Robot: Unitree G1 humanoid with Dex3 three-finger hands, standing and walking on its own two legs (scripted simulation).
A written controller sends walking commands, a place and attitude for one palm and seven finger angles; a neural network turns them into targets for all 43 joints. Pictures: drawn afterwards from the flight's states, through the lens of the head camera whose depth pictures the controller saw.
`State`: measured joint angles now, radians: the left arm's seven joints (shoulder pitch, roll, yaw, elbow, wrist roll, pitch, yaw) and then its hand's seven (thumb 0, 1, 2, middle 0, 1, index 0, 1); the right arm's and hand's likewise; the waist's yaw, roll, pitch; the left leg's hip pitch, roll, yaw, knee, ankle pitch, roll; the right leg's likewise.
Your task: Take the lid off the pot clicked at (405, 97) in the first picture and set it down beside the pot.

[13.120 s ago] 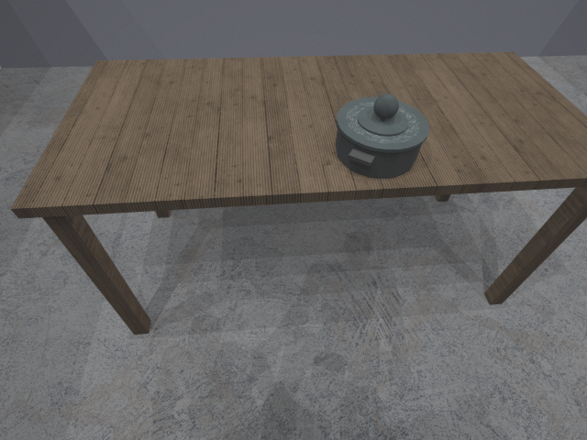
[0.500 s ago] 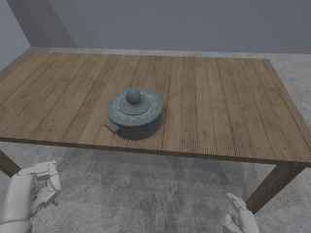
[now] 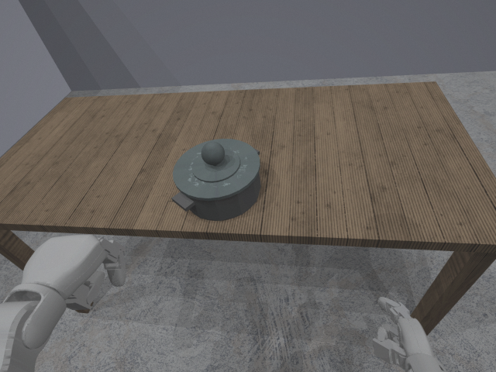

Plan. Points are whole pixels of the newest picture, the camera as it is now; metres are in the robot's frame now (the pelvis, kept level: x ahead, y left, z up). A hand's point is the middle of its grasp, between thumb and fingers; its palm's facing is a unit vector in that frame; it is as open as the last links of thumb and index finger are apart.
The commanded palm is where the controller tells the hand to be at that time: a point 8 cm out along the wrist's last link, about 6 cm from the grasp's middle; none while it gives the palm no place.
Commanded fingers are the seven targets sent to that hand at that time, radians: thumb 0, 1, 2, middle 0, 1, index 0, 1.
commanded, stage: reach forward and open the fingers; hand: left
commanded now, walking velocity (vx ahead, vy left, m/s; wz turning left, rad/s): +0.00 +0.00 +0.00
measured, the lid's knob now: (213, 153) +0.55 +0.16 +0.05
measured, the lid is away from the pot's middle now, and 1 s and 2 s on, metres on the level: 0.00 0.00 0.00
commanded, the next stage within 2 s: move the open hand above the knob in 0.60 s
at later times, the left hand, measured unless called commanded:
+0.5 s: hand (93, 246) +0.25 +0.26 +0.13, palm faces -0.15 -0.03 -0.99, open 10.1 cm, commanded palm +0.24 +0.26 +0.19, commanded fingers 0.00 -0.34 1.43 -0.80 -0.08 -0.80 -0.08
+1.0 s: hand (116, 202) +0.32 +0.25 +0.14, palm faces -0.14 -0.04 -0.99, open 10.5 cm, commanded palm +0.31 +0.24 +0.20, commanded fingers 0.00 -0.36 1.46 -0.81 -0.08 -0.81 -0.08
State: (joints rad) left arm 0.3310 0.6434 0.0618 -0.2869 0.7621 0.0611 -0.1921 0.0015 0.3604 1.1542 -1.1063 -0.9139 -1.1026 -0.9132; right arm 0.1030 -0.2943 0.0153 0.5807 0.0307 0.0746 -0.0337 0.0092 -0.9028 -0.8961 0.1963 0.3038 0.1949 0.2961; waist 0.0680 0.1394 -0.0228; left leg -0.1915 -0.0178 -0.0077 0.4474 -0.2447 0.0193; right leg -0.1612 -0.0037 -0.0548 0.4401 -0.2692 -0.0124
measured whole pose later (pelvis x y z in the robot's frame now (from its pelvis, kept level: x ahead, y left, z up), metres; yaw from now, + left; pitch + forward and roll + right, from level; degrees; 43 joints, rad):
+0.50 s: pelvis -0.02 +0.02 +0.00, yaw +0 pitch -2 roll +0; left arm 0.01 0.63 0.01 -0.14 0.77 0.03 -0.26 0.00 -0.29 1.39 -0.83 -0.14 -0.83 -0.14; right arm 0.14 -0.29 0.02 0.58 0.04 0.07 0.00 0.01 -0.90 -0.90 0.20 0.30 0.20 0.30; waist 0.05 0.13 0.01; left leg -0.19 -0.04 0.01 0.40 -0.19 0.05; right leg -0.16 -0.03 -0.04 0.40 -0.21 0.01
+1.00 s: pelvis -0.02 +0.03 +0.00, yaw +1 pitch +0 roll +0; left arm -0.35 0.59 -0.13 0.06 0.82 0.18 -0.33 0.00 -0.35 1.46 -0.82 -0.08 -0.82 -0.08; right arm 0.11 -0.28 0.04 0.58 0.06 0.10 0.03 0.01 -0.90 -0.90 0.20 0.30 0.20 0.30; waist 0.04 0.12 0.00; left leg -0.22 -0.06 0.00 0.42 -0.20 0.05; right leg -0.20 -0.05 -0.05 0.44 -0.24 0.02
